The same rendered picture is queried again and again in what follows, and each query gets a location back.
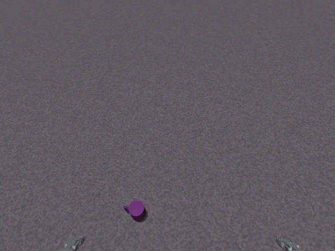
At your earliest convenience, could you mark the left robot hand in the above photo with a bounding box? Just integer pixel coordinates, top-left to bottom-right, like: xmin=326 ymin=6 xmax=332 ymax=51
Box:
xmin=60 ymin=236 xmax=85 ymax=251

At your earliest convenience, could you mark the right robot hand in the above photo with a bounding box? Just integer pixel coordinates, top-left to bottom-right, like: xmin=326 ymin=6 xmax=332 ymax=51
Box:
xmin=276 ymin=238 xmax=305 ymax=251

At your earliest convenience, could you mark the mug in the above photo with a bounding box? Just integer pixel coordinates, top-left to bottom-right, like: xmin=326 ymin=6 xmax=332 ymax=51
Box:
xmin=124 ymin=200 xmax=146 ymax=221

